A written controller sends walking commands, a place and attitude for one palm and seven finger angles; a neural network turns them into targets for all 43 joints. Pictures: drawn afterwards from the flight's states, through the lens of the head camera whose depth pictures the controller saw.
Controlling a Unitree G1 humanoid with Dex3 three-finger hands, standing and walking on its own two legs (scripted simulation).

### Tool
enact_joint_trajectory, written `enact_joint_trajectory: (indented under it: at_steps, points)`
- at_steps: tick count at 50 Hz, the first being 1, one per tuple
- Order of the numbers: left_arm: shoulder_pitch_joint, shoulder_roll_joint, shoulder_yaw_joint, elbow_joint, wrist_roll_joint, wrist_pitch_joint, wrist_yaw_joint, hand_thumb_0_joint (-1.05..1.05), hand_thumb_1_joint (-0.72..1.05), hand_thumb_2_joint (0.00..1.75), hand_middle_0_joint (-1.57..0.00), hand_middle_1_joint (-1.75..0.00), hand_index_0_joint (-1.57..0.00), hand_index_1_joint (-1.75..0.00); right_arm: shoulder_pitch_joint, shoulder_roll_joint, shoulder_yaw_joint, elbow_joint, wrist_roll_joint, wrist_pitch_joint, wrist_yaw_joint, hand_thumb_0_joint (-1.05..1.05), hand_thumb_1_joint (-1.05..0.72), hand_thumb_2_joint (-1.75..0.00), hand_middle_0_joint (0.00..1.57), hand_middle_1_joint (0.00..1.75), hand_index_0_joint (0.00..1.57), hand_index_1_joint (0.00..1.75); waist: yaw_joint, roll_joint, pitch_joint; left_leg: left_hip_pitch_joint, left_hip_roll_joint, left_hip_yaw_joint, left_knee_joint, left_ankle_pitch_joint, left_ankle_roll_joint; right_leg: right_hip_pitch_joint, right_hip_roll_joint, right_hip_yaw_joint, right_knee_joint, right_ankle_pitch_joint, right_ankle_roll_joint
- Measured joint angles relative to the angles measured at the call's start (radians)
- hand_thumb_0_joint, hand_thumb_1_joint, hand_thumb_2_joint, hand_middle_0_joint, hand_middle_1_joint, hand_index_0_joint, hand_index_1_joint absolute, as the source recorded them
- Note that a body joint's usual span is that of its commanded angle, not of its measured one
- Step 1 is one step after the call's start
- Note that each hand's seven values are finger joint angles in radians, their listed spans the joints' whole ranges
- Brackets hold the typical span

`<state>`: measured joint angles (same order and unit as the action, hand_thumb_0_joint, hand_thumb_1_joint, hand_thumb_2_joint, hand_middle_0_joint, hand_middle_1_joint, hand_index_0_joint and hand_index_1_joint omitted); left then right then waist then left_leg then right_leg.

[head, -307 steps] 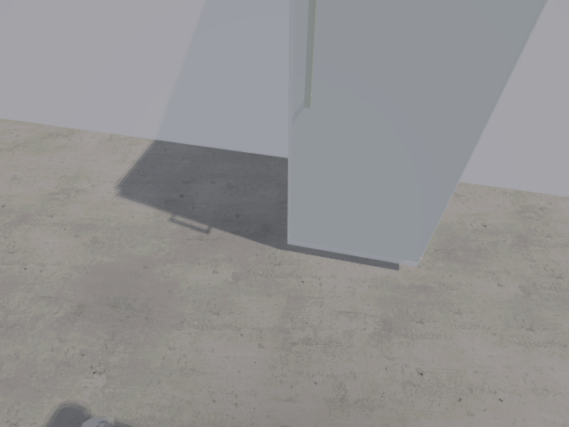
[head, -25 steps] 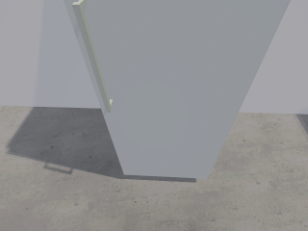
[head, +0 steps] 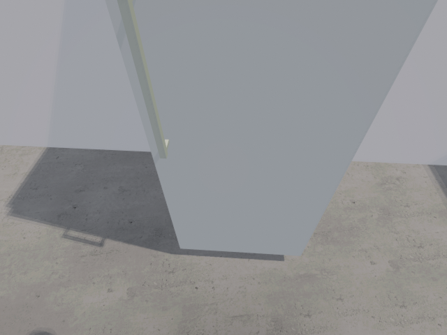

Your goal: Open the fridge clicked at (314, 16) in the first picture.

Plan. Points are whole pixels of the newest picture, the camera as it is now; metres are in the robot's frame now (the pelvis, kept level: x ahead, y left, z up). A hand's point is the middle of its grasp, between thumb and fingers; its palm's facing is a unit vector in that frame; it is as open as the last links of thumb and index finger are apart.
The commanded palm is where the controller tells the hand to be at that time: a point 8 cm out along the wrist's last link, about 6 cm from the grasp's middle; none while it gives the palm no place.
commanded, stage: look again from close up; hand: left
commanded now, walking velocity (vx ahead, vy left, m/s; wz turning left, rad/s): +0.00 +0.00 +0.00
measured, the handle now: (151, 90) +0.53 +0.19 +0.16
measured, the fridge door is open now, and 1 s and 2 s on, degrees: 0 0 0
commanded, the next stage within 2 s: raise the hand to about handle height in 0.12 s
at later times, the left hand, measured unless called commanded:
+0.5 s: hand (130, 275) +0.21 +0.17 +0.02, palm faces +0.04 -1.00 +0.00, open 7.8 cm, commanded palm +0.12 +0.24 -0.03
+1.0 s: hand (90, 274) +0.20 +0.24 +0.03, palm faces +0.01 -1.00 -0.06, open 10.7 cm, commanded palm +0.16 +0.29 +0.05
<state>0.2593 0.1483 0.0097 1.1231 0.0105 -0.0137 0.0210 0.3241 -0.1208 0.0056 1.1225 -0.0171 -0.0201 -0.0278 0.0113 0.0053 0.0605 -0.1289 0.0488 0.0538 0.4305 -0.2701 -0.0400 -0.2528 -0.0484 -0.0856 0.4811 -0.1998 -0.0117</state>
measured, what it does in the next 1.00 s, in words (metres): stands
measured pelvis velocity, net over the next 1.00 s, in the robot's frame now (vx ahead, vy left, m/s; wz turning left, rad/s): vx -0.01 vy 0.03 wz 0.03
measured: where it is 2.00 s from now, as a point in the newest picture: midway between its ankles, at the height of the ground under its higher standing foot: outside the picture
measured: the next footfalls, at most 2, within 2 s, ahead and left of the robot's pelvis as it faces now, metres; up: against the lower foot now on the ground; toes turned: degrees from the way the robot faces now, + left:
none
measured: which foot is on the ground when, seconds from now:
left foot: down 0.00-1.00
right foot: down 0.00-1.00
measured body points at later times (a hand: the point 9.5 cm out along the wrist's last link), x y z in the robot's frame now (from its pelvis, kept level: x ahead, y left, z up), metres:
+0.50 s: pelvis -0.01 +0.01 -0.03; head +0.00 +0.00 +0.42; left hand +0.20 +0.23 +0.02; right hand +0.17 -0.26 -0.09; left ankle -0.02 +0.14 -0.74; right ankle +0.04 -0.11 -0.74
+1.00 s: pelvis -0.01 +0.03 -0.05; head +0.02 +0.02 +0.40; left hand +0.19 +0.29 +0.04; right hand +0.16 -0.17 -0.13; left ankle -0.02 +0.14 -0.74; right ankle +0.04 -0.11 -0.74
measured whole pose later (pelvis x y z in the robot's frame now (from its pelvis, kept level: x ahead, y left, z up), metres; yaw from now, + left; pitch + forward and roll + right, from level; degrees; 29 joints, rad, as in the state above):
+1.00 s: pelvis -0.01 +0.03 -0.05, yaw +1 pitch +6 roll -1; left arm 0.38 0.28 0.24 -0.09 -0.31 -0.21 -0.32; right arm 0.27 -0.17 0.07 0.56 0.04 -0.23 -0.05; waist 0.00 0.03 -0.07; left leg -0.54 0.05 0.01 0.92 -0.49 -0.01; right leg -0.61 -0.08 -0.10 0.86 -0.36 0.02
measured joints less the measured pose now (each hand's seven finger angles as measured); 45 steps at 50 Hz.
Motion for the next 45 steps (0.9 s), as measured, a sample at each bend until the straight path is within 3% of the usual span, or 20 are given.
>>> enact_joint_trajectory:
  at_steps: [12,14,17,20,24,26,27,30,33,37,40,45]
  points:
    - [-0.003,0.0,-0.002,-0.002,0.001,-0.008,0.008,0.0,0.92,0.9,-0.2,-0.3,-0.2,-0.3,-0.027,-0.012,-0.006,-0.01,0.003,0.0,0.002,0.01,-0.91,-0.9,0.2,0.3,0.2,0.3,0.003,0.005,-0.001,-0.011,0.004,-0.001,0.023,-0.012,0.002,-0.002,0.002,-0.001,0.005,-0.004,0.004]
    - [0.108,0.012,0.018,-0.358,-0.082,0.102,0.03,0.02,0.94,0.9,-0.21,-0.3,-0.2,-0.3,-0.003,-0.032,0.011,-0.087,0.028,-0.048,-0.022,0.01,-0.92,-0.9,0.2,0.3,0.2,0.3,0.01,0.004,0.009,-0.014,0.006,0.007,0.049,-0.029,0.005,-0.008,0.003,0.007,0.027,-0.011,0.005]
    - [0.201,0.03,0.022,-0.768,-0.144,0.014,0.087,0.03,0.93,0.89,-0.21,-0.31,-0.2,-0.31,0.026,-0.076,-0.001,-0.189,0.056,-0.188,-0.056,0.03,-0.93,-0.9,0.2,0.3,0.2,0.3,-0.002,0.013,-0.029,-0.044,-0.007,-0.004,0.086,-0.045,0.01,-0.035,-0.014,0.0,0.073,-0.037,0.01]
    - [0.156,0.022,0.047,-0.95,-0.178,-0.14,0.054,0.02,0.89,0.87,-0.21,-0.33,-0.2,-0.33,-0.011,-0.121,-0.032,-0.295,0.05,-0.272,-0.051,0.03,-0.93,-0.9,0.2,0.3,0.2,0.3,-0.028,0.021,-0.079,-0.131,-0.018,-0.016,0.168,-0.072,0.015,-0.113,-0.03,-0.006,0.144,-0.066,0.016]
    - [0.105,0.0,0.092,-1.005,-0.232,-0.425,-0.139,0.01,0.81,0.85,-0.21,-0.38,-0.2,-0.38,-0.105,-0.144,-0.072,-0.443,0.033,-0.297,0.002,0.02,-0.92,-0.9,0.2,0.3,0.2,0.3,-0.038,-0.01,-0.14,-0.282,-0.012,0.003,0.322,-0.137,0.014,-0.276,-0.031,0.023,0.295,-0.117,0.013]
    - [0.119,-0.001,0.105,-1.007,-0.243,-0.512,-0.251,0.01,0.76,0.83,-0.21,-0.4,-0.2,-0.4,-0.147,-0.152,-0.086,-0.518,0.034,-0.282,0.026,0.02,-0.92,-0.9,0.2,0.3,0.2,0.3,-0.037,-0.027,-0.148,-0.339,-0.006,0.008,0.399,-0.174,0.011,-0.336,-0.028,0.032,0.366,-0.146,0.012]
    - [0.137,0.003,0.108,-1.012,-0.246,-0.522,-0.29,0.0,0.74,0.82,-0.21,-0.42,-0.21,-0.41,-0.162,-0.155,-0.091,-0.552,0.037,-0.272,0.03,0.02,-0.92,-0.9,0.2,0.3,0.2,0.3,-0.033,-0.036,-0.151,-0.363,-0.004,0.009,0.43,-0.189,0.011,-0.362,-0.028,0.036,0.397,-0.158,0.012]
    - [0.214,0.012,0.112,-1.044,-0.265,-0.468,-0.332,0.0,0.67,0.79,-0.22,-0.46,-0.22,-0.46,-0.185,-0.164,-0.099,-0.639,0.045,-0.236,0.021,0.02,-0.91,-0.9,0.2,0.3,0.2,0.3,-0.009,-0.053,-0.151,-0.416,-0.003,0.004,0.498,-0.222,0.016,-0.41,-0.03,0.035,0.457,-0.187,0.014]
    - [0.283,0.022,0.126,-1.094,-0.259,-0.422,-0.291,0.01,0.59,0.76,-0.23,-0.5,-0.22,-0.5,-0.178,-0.164,-0.094,-0.688,0.042,-0.223,0.005,0.02,-0.91,-0.9,0.2,0.3,0.19,0.3,0.019,-0.052,-0.146,-0.458,-0.001,-0.02,0.547,-0.243,0.018,-0.432,-0.033,0.014,0.485,-0.203,0.014]
    - [0.294,0.049,0.142,-1.194,-0.254,-0.45,-0.257,0.01,0.5,0.72,-0.24,-0.56,-0.23,-0.56,-0.159,-0.145,-0.05,-0.678,0.033,-0.229,-0.005,0.01,-0.91,-0.9,0.2,0.3,0.2,0.3,0.046,-0.037,-0.137,-0.508,0.002,-0.06,0.603,-0.262,0.019,-0.45,-0.035,-0.023,0.507,-0.215,0.013]
    - [0.228,0.068,0.144,-1.233,-0.262,-0.445,-0.293,0.01,0.43,0.69,-0.24,-0.61,-0.23,-0.6,-0.15,-0.117,-0.004,-0.636,0.038,-0.23,-0.007,0.01,-0.91,-0.9,0.2,0.3,0.2,0.3,0.05,-0.012,-0.127,-0.523,0.004,-0.081,0.624,-0.268,0.019,-0.446,-0.033,-0.043,0.504,-0.213,0.015]
    - [0.129,0.11,0.168,-1.224,-0.286,-0.292,-0.355,0.01,0.31,0.65,-0.25,-0.68,-0.24,-0.68,-0.113,-0.057,0.052,-0.579,0.052,-0.209,-0.016,0.02,-0.91,-0.9,0.2,0.3,0.2,0.3,0.021,0.019,-0.127,-0.486,0.004,-0.069,0.578,-0.25,0.026,-0.41,-0.03,-0.035,0.451,-0.188,0.024]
